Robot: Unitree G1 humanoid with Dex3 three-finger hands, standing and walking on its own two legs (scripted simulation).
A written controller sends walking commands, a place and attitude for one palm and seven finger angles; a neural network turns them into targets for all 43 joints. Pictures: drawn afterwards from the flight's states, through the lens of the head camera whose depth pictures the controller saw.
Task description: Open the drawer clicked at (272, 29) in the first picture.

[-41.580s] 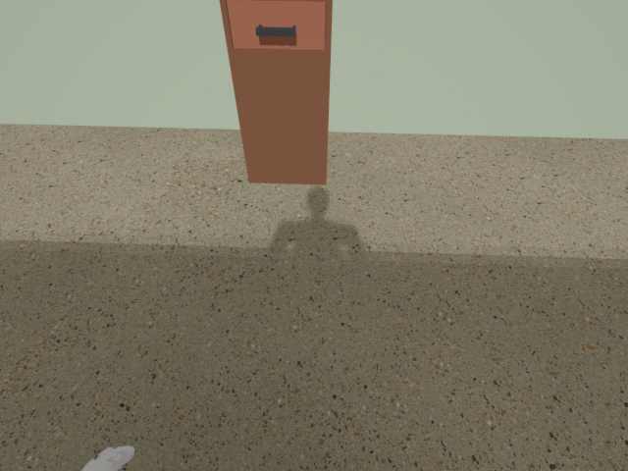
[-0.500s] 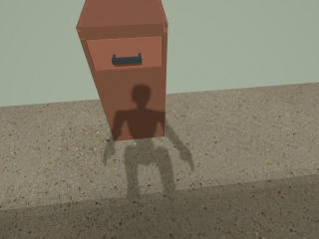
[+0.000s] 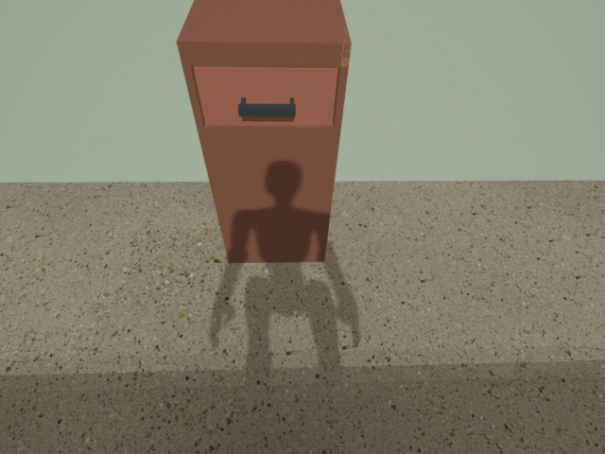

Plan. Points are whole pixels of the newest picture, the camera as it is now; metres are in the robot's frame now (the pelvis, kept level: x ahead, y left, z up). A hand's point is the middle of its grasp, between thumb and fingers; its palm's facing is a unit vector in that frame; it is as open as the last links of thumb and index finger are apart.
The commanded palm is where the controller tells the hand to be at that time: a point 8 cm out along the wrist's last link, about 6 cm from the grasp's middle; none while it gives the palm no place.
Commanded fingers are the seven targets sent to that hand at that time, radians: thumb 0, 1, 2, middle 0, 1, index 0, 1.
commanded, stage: take the last steps up to it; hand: left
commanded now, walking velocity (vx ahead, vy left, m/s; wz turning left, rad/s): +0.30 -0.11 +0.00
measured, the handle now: (267, 105) +0.87 +0.13 -0.03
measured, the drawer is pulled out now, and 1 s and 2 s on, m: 0.00 0.00 0.00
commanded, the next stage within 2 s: come to a stop and stand still in 0.88 s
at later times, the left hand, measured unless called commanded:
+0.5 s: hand out of the picture +0.09 +0.12 -0.18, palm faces +0.10 -0.98 -0.14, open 7.4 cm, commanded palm none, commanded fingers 0.00 0.90 0.90 -0.20 -0.30 -0.20 -0.30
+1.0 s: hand (251, 358) +0.30 +0.11 -0.19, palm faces +0.08 -0.98 -0.18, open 7.4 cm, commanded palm none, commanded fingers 0.00 0.90 0.90 -0.20 -0.30 -0.20 -0.30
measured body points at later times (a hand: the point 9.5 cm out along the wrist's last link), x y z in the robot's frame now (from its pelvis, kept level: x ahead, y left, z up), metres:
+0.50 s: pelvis +0.12 -0.04 +0.00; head +0.17 -0.02 +0.44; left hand +0.09 +0.17 -0.17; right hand +0.17 -0.28 -0.15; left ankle +0.16 +0.09 -0.72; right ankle +0.04 -0.14 -0.74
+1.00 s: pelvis +0.32 -0.08 -0.01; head +0.37 -0.06 +0.43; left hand +0.30 +0.16 -0.18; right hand +0.39 -0.32 -0.15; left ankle +0.32 +0.04 -0.74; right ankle +0.27 -0.21 -0.73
